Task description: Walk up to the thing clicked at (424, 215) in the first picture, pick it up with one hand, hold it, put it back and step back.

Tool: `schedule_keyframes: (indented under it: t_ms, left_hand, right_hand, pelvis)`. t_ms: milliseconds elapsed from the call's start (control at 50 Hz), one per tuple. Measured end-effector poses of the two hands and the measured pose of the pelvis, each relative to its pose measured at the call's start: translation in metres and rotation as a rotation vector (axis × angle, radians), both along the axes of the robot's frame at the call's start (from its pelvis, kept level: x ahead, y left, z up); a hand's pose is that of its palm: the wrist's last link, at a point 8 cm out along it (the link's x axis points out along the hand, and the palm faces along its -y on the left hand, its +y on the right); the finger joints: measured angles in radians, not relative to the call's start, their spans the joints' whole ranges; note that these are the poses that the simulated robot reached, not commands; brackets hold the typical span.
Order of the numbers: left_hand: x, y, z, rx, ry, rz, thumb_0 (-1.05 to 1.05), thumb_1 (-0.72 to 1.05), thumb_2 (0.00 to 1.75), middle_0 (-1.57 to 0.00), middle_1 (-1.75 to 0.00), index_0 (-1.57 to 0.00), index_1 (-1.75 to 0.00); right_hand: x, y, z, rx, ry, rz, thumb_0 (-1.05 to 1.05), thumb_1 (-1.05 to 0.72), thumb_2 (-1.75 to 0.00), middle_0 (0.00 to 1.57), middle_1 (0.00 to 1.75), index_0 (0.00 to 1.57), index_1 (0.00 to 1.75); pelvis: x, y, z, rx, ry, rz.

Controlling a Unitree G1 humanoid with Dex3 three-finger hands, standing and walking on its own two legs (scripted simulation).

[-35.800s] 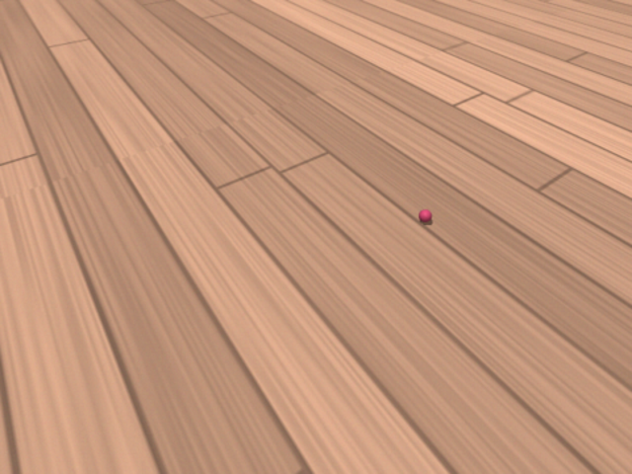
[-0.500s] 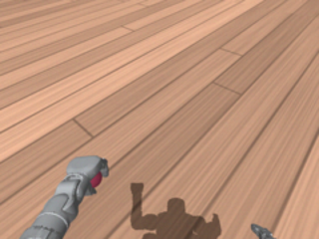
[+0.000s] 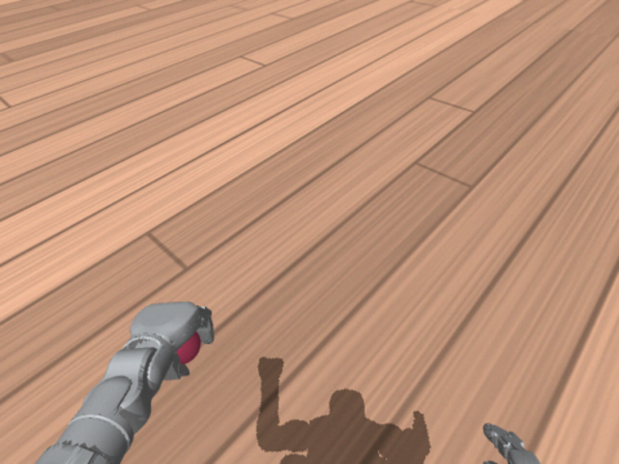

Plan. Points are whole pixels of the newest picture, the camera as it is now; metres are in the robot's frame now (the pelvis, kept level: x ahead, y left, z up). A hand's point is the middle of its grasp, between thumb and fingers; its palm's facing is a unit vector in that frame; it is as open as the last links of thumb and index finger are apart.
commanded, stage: hold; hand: left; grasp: from above
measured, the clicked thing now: (180, 344) +0.32 +0.23 -0.05
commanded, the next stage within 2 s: crouch in 0.60 s
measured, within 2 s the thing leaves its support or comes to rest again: neither
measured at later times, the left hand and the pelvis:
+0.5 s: hand (177, 346) +0.30 +0.22 -0.03, palm faces -0.42 -0.05 -0.90, open 7.5 cm; pelvis +0.01 +0.00 +0.00, yaw +0 degrees
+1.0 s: hand (182, 362) +0.30 +0.23 -0.08, palm faces -0.46 -0.03 -0.89, open 7.5 cm; pelvis +0.01 +0.00 +0.00, yaw +1 degrees
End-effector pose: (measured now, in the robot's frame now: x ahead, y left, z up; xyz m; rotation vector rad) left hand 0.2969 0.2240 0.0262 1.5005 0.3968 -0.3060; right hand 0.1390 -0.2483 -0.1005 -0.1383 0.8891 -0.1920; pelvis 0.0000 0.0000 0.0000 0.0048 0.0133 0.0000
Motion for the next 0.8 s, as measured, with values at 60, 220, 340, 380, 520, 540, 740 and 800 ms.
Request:
schedule_keyframes:
  t_ms: [60, 220, 340, 380, 520, 540, 740, 800]
  left_hand:
    - [0.0, -0.001, 0.001, 0.001, 0.005, -0.005, 0.0, 0.29, 0.49, -0.63, -0.76, -0.79, -0.71]
    - [0.004, -0.001, 0.0, -0.004, 0.001, -0.002, 0.0, 0.29, 0.5, -0.62, -0.77, -0.78, -0.71]
    - [0.003, 0.001, -0.006, -0.002, 0.023, -0.003, 0.0, 0.28, 0.51, -0.62, -0.77, -0.78, -0.72]
    - [0.004, 0.001, -0.006, 0.004, 0.022, -0.006, 0.0, 0.28, 0.51, -0.62, -0.77, -0.78, -0.72]
    - [0.013, 0.002, 0.0, 0.006, -0.011, 0.01, 0.0, 0.28, 0.51, -0.63, -0.77, -0.79, -0.72]
    - [0.014, 0.002, 0.001, 0.005, -0.012, 0.011, 0.0, 0.28, 0.51, -0.63, -0.77, -0.79, -0.72]
    - [0.016, -0.002, -0.003, -0.01, 0.02, -0.003, 0.0, 0.28, 0.49, -0.63, -0.76, -0.79, -0.71]
    - [0.014, -0.002, -0.007, -0.01, 0.022, -0.01, 0.0, 0.29, 0.49, -0.63, -0.76, -0.79, -0.7]
  right_hand:
    - [0.002, 0.001, 0.001, 0.0, -0.003, 0.001, 0.01, -0.91, -0.9, 0.2, 0.3, 0.2, 0.3]
    - [0.005, 0.002, 0.003, 0.0, -0.004, 0.001, 0.01, -0.91, -0.9, 0.2, 0.3, 0.2, 0.3]
    - [0.006, 0.002, 0.002, 0.0, 0.01, -0.001, 0.01, -0.91, -0.9, 0.2, 0.3, 0.2, 0.3]
    - [0.006, 0.001, 0.001, -0.002, 0.019, -0.001, 0.01, -0.91, -0.9, 0.2, 0.3, 0.2, 0.3]
    - [0.007, -0.001, -0.001, 0.001, 0.036, -0.008, 0.01, -0.91, -0.9, 0.2, 0.3, 0.2, 0.3]
    - [0.007, -0.001, -0.001, 0.002, 0.037, -0.012, 0.01, -0.91, -0.9, 0.2, 0.3, 0.2, 0.3]
    - [0.01, -0.003, 0.003, -0.002, 0.032, -0.022, 0.01, -0.91, -0.9, 0.2, 0.3, 0.2, 0.3]
    - [0.011, -0.004, 0.003, -0.004, 0.034, -0.021, 0.01, -0.91, -0.9, 0.2, 0.3, 0.2, 0.3]
  pelvis:
    - [0.001, 0.0, 0.001, 0.0, -0.002, 0.0]
    - [0.003, 0.001, 0.002, 0.0, -0.002, -0.002]
    - [0.006, 0.001, 0.002, 0.001, 0.004, -0.002]
    - [0.007, 0.0, 0.002, 0.0, 0.005, 0.0]
    - [0.011, 0.0, 0.003, 0.0, 0.007, 0.003]
    - [0.012, 0.0, 0.003, -0.001, 0.007, 0.003]
    - [0.016, 0.0, 0.004, 0.0, 0.008, 0.001]
    - [0.017, 0.0, 0.004, 0.0, 0.01, 0.001]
